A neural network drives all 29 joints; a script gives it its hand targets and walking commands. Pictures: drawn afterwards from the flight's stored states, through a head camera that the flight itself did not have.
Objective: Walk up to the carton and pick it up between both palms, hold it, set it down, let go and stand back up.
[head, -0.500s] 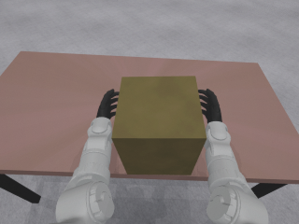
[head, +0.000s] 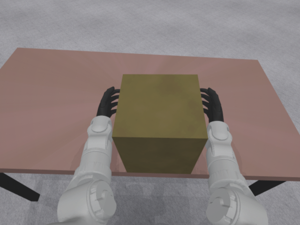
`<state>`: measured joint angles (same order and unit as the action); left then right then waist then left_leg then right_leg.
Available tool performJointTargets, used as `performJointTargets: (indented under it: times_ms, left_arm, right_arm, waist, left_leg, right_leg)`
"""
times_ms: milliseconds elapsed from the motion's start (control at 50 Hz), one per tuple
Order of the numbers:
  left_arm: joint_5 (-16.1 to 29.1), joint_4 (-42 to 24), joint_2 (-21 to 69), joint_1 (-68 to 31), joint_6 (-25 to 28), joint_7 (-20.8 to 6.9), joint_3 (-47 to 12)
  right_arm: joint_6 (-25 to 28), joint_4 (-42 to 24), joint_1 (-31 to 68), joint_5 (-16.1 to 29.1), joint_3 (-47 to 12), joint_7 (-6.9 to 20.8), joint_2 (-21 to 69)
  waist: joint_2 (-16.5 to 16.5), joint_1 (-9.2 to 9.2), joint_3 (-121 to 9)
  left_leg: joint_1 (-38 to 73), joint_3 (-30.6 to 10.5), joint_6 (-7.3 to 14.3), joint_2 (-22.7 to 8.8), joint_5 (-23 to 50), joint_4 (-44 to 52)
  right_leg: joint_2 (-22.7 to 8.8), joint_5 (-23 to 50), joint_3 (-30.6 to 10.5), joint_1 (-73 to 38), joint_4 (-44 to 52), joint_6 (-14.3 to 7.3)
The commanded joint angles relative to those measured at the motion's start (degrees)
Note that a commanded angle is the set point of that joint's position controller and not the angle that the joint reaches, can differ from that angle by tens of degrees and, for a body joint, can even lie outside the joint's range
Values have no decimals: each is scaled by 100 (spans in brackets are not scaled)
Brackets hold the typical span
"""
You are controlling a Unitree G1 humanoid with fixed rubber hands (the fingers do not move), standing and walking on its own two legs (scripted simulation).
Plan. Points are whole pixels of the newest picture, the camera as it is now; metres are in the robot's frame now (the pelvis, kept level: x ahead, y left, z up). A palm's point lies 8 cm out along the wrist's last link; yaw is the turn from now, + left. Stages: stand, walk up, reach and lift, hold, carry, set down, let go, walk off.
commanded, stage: set down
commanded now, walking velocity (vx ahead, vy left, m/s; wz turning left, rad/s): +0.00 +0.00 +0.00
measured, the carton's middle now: (159, 127) +0.41 +0.01 +0.00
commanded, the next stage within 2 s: none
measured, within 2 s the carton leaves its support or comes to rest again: rests again in 0.60 s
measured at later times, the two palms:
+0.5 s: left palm (109, 114) +0.41 +0.16 +0.04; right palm (216, 119) +0.41 -0.15 +0.06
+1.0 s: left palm (86, 112) +0.41 +0.22 +0.04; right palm (219, 115) +0.43 -0.16 +0.05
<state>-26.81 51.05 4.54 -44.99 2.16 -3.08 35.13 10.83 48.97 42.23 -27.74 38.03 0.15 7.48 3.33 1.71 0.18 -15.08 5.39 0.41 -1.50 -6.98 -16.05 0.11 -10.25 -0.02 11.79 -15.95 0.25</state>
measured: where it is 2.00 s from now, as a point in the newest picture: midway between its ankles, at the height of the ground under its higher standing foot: outside the picture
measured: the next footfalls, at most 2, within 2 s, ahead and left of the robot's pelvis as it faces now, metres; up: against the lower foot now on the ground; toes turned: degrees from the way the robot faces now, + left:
none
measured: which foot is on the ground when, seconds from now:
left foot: down 0.00-1.00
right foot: down 0.00-1.00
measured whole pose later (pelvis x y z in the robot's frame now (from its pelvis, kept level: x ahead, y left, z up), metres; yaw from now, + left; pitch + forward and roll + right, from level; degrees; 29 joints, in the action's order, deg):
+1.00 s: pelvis -0.01 +0.00 -0.02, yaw +1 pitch +20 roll -2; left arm 10.9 90.6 -15.1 -60.2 19.1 3.2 -0.6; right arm 16.6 85.3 57.6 15.2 0.1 -4.8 -11.9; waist 0.6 0.9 -13.8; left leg -41.0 2.7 -0.4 -3.9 -12.1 -33.2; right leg 1.9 -13.7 2.4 34.9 -28.6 -0.4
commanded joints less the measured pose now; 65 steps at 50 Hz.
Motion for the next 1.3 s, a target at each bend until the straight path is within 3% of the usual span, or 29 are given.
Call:
performJointTargets:
  times_ms: [0,340,460,520,600,680,780,920,980,1080,1160,1280]
  left_arm:
    - [-117,-214,2144,-2446,378,-309,-1142]
    - [-179,37,1901,-2205,627,-312,-966]
    - [-106,259,987,-2137,750,-136,-678]
    - [165,270,-428,-1979,854,223,-465]
    - [1351,818,-1275,-2477,1076,791,-1381]
    - [2184,1679,-1792,-3085,1434,940,-1970]
    - [3114,2716,-2162,-3492,1732,877,-2836]
    - [3825,3404,-2495,-3606,1925,612,-3636]
    - [4178,3308,-2633,-3853,2004,527,-3977]
    - [4763,2576,-2657,-4380,1923,480,-4501]
    - [4777,2396,-2833,-4328,1624,384,-4430]
    - [4461,2374,-3349,-4190,1212,330,-3920]
  right_arm:
    - [143,245,2165,-207,-1396,568,2669]
    - [211,237,2065,-244,-1585,515,2773]
    - [153,296,1920,-112,-1470,361,1915]
    - [199,484,1723,496,-1400,54,286]
    - [272,1146,2295,1964,-2354,-373,-596]
    - [443,1522,2813,2775,-2873,-586,-1275]
    - [587,2109,3264,3610,-3307,-667,-2184]
    - [824,3069,3513,4357,-3782,-517,-3019]
    - [844,3108,3707,4736,-4034,-362,-3220]
    - [613,2465,4130,5220,-4408,-131,-3273]
    - [320,2339,4189,5419,-4616,-85,-3293]
    - [23,2033,4287,5523,-4701,-255,-3445]
  waist:
    - [-281,95,-2333]
    - [-148,205,-2501]
    - [-56,230,-2530]
    - [-98,231,-2547]
    - [-289,188,-3233]
    - [-482,103,-4324]
    - [-684,22,-4585]
    - [-690,-185,-4248]
    - [-750,-200,-4338]
    - [-856,-182,-5018]
    - [-656,-156,-5221]
    - [-211,-13,-5040]
  left_leg:
    - [1723,308,49,3,2077,-341]
    - [975,321,203,67,1993,-461]
    - [677,354,223,82,1873,-477]
    - [584,320,220,82,1898,-526]
    - [189,79,113,-4,1869,-918]
    - [154,-83,-92,-29,1853,-1390]
    - [738,-288,-385,-132,2387,-1930]
    - [599,-414,-565,-135,2511,-2094]
    - [421,-408,-576,-115,2267,-2075]
    - [309,-348,-532,-93,1951,-2147]
    - [3,-341,-384,-44,1757,-2134]
    - [-633,-289,-177,70,1370,-1747]
  right_leg:
    - [96,1222,578,-86,50,262]
    - [-21,2164,376,-461,-336,354]
    - [-51,2330,228,-621,-446,396]
    - [-21,2166,123,-549,-441,362]
    - [142,1867,9,208,-477,163]
    - [142,1903,59,803,-779,113]
    - [264,1478,314,1972,-915,0]
    - [313,1239,468,2625,-1050,-22]
    - [290,1001,493,2795,-1103,-6]
    - [256,944,489,2892,-1244,31]
    - [192,1333,370,2517,-1370,112]
    - [120,1915,163,1328,-1409,304]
